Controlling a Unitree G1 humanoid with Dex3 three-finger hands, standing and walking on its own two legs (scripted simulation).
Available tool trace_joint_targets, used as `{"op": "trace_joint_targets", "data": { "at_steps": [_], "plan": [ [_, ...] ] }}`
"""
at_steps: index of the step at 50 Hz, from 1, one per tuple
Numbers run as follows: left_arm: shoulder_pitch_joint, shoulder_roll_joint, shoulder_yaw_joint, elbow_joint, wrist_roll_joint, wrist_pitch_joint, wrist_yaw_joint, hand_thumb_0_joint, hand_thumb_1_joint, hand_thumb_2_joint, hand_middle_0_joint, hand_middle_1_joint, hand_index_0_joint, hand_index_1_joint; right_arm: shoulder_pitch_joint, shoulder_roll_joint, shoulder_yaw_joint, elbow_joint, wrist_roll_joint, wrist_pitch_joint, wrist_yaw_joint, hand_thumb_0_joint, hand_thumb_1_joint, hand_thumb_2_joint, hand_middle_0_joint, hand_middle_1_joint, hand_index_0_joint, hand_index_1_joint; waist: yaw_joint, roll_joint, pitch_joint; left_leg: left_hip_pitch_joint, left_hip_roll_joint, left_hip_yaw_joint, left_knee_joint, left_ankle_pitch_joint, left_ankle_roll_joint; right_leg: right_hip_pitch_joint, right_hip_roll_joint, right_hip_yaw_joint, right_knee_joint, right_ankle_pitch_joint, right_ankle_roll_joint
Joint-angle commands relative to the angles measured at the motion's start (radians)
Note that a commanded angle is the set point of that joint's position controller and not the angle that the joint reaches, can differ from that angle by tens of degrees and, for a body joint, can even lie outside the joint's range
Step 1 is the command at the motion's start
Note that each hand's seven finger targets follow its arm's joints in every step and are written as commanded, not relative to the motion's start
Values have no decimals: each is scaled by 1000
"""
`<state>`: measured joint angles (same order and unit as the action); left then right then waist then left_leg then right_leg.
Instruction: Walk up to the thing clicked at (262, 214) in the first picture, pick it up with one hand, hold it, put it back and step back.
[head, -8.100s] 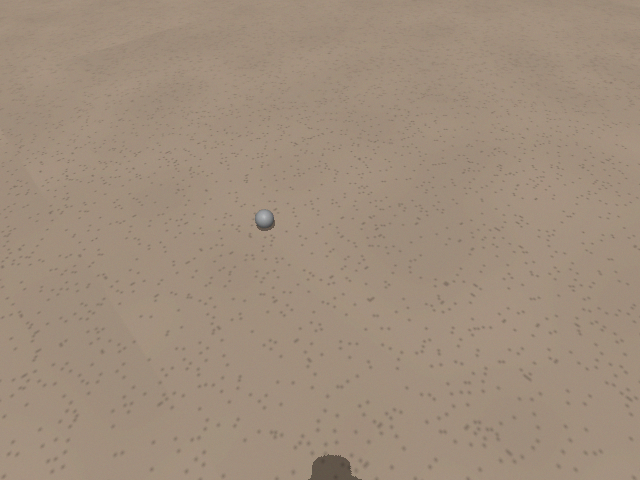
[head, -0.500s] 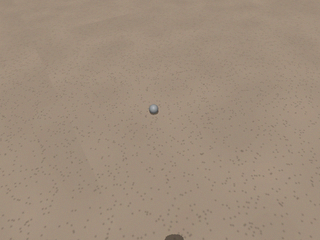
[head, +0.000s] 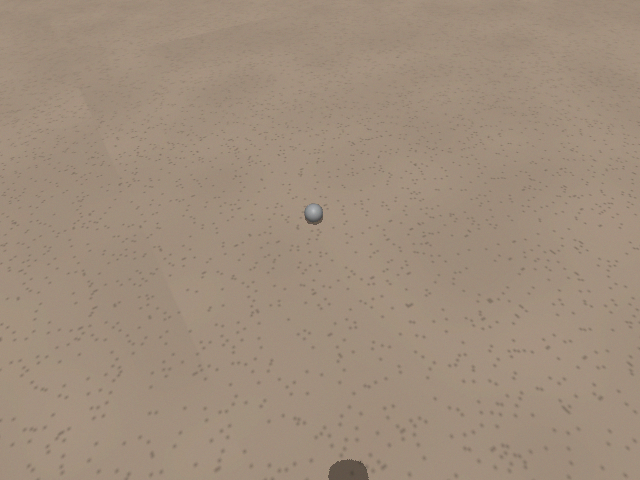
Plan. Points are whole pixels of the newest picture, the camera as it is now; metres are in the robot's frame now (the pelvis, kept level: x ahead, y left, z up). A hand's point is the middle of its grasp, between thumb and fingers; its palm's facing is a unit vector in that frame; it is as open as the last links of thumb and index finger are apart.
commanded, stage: stand
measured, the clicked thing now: (313, 212) +1.30 +0.01 -0.74
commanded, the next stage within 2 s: none
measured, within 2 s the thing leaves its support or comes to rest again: neither
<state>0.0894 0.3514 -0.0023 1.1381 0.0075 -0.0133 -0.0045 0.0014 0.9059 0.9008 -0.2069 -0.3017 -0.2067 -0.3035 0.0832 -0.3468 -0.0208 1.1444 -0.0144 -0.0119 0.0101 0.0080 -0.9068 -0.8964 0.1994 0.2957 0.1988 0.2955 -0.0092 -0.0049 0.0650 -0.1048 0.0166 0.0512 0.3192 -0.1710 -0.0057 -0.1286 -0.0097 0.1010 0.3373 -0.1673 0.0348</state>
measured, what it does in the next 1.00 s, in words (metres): stands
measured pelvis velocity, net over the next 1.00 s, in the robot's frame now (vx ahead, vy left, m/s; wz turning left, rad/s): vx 0.00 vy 0.00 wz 0.03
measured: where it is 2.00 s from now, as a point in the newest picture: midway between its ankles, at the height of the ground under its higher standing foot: outside the picture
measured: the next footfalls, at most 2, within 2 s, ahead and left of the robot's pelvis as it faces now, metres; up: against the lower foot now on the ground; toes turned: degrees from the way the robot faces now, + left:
none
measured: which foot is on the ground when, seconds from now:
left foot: down 0.00-1.00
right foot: down 0.00-1.00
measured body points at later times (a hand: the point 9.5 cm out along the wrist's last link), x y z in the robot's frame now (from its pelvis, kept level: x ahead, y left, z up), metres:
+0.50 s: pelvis +0.00 +0.00 +0.00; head +0.01 +0.00 +0.45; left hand +0.06 +0.30 -0.13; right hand +0.08 -0.30 -0.13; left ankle +0.00 +0.12 -0.75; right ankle +0.01 -0.14 -0.75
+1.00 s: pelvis +0.00 +0.00 +0.00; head +0.01 +0.00 +0.45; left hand +0.06 +0.30 -0.13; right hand +0.09 -0.30 -0.13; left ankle +0.00 +0.12 -0.75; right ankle +0.01 -0.14 -0.75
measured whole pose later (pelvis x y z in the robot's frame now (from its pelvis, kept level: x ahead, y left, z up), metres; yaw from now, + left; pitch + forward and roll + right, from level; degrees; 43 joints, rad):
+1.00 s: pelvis +0.00 +0.00 +0.00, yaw +2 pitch -2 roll +0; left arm 0.12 0.35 -0.01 1.13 0.01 -0.01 -0.01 0.00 0.91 0.90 -0.21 -0.30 -0.21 -0.30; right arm 0.10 -0.35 -0.02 1.14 -0.01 -0.01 0.01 0.01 -0.91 -0.90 0.20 0.30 0.20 0.30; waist 0.00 0.00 0.05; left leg -0.12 0.01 0.02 0.32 -0.17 -0.01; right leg -0.12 -0.02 0.07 0.33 -0.17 0.03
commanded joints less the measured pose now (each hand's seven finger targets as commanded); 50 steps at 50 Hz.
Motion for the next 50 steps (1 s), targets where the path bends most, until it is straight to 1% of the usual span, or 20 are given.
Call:
{"op": "trace_joint_targets", "data": {
  "at_steps": [1,4,8,12,16,18,20,22,24,26,27,31,32,33,34,36,40,44,47,50],
  "plan": [
    [-29,213,37,-59,-1,-21,15,0,900,900,-200,-300,-200,-300,-38,-217,-33,-57,7,-21,-11,0,-900,-900,200,300,200,300,2,4,-96,35,121,-103,-58,73,28,-9,-99,53,-52,151,-46],
    [-25,216,36,-60,1,-23,16,0,900,900,-200,-300,-200,-300,-38,-214,-32,-59,7,-20,-9,0,-900,-900,200,300,200,300,0,-3,-90,37,123,-111,-65,44,27,-29,-96,42,-57,102,-45],
    [-30,217,37,-67,0,-24,14,0,900,900,-200,-300,-200,-300,-33,-220,-33,-60,6,-20,-9,0,-900,-900,200,300,200,300,-1,7,-97,29,119,-108,-58,59,29,-12,-103,49,-60,123,-48],
    [-18,219,38,-66,0,-22,13,0,900,900,-200,-300,-200,-300,-36,-219,-33,-59,6,-21,-9,0,-900,-900,200,300,200,300,2,7,-82,26,118,-114,-67,17,26,-36,-98,45,-66,75,-48],
    [-23,221,37,-72,2,-25,13,0,900,900,-200,-300,-200,-300,-31,-220,-33,-61,5,-21,-8,0,-900,-900,200,300,200,300,-2,4,-96,30,118,-114,-56,43,29,-21,-104,45,-64,104,-49],
    [-10,218,35,-68,-1,-24,14,0,900,900,-200,-300,-200,-300,-35,-219,-31,-61,6,-20,-7,0,-900,-900,200,300,200,300,3,13,-76,17,116,-119,-65,13,29,-32,-101,44,-68,79,-48],
    [-18,221,36,-68,0,-21,13,0,900,900,-200,-300,-200,-300,-23,-220,-31,-59,5,-19,-7,0,-900,-900,200,300,200,300,-2,-1,-72,1,113,-121,-73,-11,26,-28,-98,40,-67,47,-51],
    [-9,214,35,-69,1,-21,12,0,900,900,-200,-300,-200,-300,-34,-227,-33,-60,5,-20,-7,0,-900,-900,200,300,200,300,5,17,-87,11,117,-123,-66,3,30,-23,-103,42,-66,72,-51],
    [-2,215,34,-68,3,-23,13,0,900,900,-200,-300,-200,-300,-37,-226,-34,-62,7,-20,-7,0,-900,-900,200,300,200,300,5,-3,-98,27,117,-124,-57,36,31,-20,-101,38,-62,85,-49],
    [-10,225,37,-70,2,-23,14,0,900,900,-200,-300,-200,-300,-17,-221,-32,-60,8,-19,-7,0,-900,-900,200,300,200,300,-2,-1,-100,22,114,-119,-55,32,31,-14,-104,40,-65,88,-51],
    [-6,223,36,-69,0,-23,13,0,900,900,-200,-300,-200,-300,-28,-219,-30,-59,8,-20,-7,0,-900,-900,200,300,200,300,2,-3,-85,23,113,-122,-53,53,29,-22,-104,42,-61,103,-52],
    [-4,216,34,-71,0,-23,13,0,900,900,-200,-300,-200,-300,-23,-227,-31,-60,6,-20,-8,0,-900,-900,200,300,200,300,4,9,-92,17,114,-124,-49,63,30,-10,-106,37,-63,105,-49],
    [-6,222,34,-70,-1,-22,14,0,900,900,-200,-300,-200,-300,-14,-216,-28,-58,6,-19,-8,0,-900,-900,200,300,200,300,-1,-5,-80,7,112,-126,-59,51,25,-15,-104,35,-64,85,-49],
    [0,220,34,-71,-1,-20,14,0,900,900,-200,-300,-200,-300,-17,-219,-29,-57,7,-19,-9,0,-900,-900,200,300,200,300,3,-1,-76,12,112,-125,-61,25,26,-29,-102,36,-70,56,-51],
    [6,215,33,-70,1,-19,13,0,900,900,-200,-300,-200,-300,-21,-226,-31,-59,7,-19,-9,0,-900,-900,200,300,200,300,4,17,-77,10,113,-127,-61,7,28,-27,-103,34,-69,61,-50],
    [-4,221,36,-72,2,-18,13,0,900,900,-200,-300,-200,-300,-19,-221,-30,-60,7,-19,-9,0,-900,-900,200,300,200,300,4,8,-91,5,115,-128,-63,29,28,-10,-105,33,-58,73,-54],
    [9,218,35,-67,1,-17,11,0,900,900,-200,-300,-200,-300,-11,-223,-29,-56,7,-21,-8,0,-900,-900,200,300,200,300,4,19,-70,-5,114,-135,-79,-14,29,-21,-102,30,-61,50,-53],
    [5,217,35,-74,2,-20,12,0,900,900,-200,-300,-200,-300,-23,-227,-33,-62,7,-21,-10,0,-900,-900,200,300,200,300,9,0,-96,32,118,-128,-52,69,30,-20,-106,34,-58,92,-53],
    [3,220,37,-73,2,-21,13,0,900,900,-200,-300,-200,-300,-15,-220,-29,-60,8,-22,-10,0,-900,-900,200,300,200,300,4,-2,-96,29,114,-125,-46,92,29,-6,-110,34,-56,137,-52],
    [4,215,35,-72,-1,-19,13,0,900,900,-200,-300,-200,-300,-15,-222,-28,-61,8,-23,-12,0,-900,-900,200,300,200,300,6,7,-89,30,112,-125,-50,95,26,-14,-107,30,-57,121,-51]
  ]
}}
